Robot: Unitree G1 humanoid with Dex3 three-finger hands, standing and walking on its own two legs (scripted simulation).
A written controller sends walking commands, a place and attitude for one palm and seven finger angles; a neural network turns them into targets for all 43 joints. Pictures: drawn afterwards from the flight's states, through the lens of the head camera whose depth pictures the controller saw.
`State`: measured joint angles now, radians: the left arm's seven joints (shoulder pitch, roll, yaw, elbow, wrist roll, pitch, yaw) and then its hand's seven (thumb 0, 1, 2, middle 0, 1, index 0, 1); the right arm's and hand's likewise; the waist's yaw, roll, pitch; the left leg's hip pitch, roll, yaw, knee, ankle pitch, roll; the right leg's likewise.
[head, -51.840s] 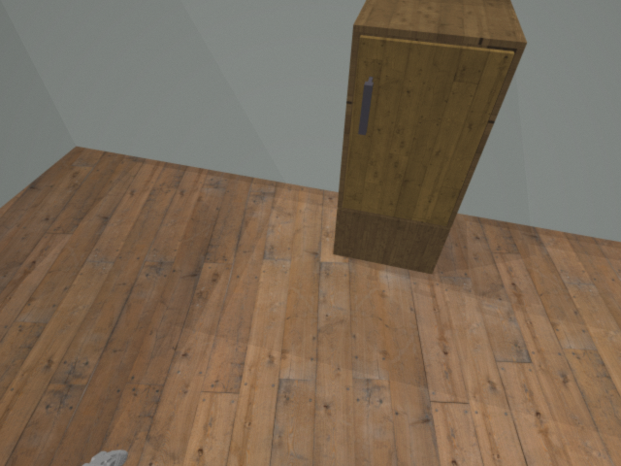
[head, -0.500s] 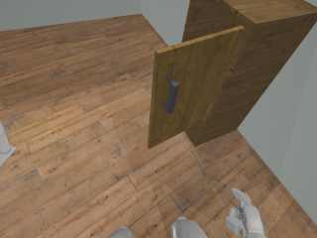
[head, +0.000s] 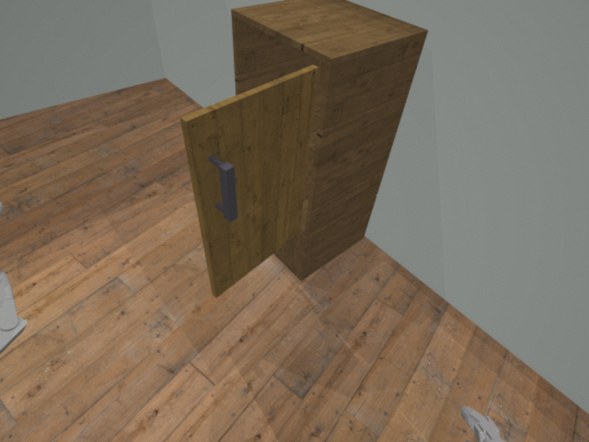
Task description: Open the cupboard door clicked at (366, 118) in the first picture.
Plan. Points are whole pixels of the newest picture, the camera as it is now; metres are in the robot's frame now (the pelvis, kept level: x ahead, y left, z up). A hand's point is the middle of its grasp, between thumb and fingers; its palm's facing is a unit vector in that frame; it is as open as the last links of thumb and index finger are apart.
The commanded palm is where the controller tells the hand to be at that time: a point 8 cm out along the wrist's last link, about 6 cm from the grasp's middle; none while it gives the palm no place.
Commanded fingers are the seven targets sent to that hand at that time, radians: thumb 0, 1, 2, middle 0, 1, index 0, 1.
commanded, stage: stop stepping back and stand still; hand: left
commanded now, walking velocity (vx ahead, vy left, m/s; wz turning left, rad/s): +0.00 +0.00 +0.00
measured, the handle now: (222, 189) +0.63 +0.14 -0.04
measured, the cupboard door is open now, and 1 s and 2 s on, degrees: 97 97 97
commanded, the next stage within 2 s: let the arm hang, fingers relaxed in 0.34 s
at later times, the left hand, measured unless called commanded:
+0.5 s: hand (35, 359) +0.20 +0.27 +0.10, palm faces +0.31 -0.82 -0.48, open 7.4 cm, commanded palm none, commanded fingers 0.00 0.90 0.90 -0.20 -0.30 -0.20 -0.30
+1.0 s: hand out of the picture -0.08 +0.21 -0.17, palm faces +0.03 -0.97 -0.25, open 7.4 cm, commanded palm none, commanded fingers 0.00 0.90 0.90 -0.20 -0.30 -0.20 -0.30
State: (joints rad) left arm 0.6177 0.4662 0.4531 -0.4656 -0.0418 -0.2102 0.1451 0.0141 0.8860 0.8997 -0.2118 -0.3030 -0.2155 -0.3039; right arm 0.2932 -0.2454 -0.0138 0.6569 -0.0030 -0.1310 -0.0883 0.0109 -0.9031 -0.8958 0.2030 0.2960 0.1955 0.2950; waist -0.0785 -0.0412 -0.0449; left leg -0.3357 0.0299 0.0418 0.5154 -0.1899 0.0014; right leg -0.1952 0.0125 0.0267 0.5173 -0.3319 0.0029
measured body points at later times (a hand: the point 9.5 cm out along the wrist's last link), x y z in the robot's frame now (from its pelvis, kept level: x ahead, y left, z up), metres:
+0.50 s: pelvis -0.02 +0.01 +0.00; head -0.02 +0.00 +0.45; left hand +0.17 +0.31 +0.13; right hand +0.16 -0.21 -0.09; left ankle +0.05 +0.12 -0.73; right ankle -0.04 -0.12 -0.73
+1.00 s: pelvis -0.03 -0.01 +0.00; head -0.01 +0.01 +0.45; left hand -0.07 +0.26 -0.15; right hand +0.00 -0.29 -0.14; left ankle +0.05 +0.12 -0.73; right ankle -0.04 -0.12 -0.73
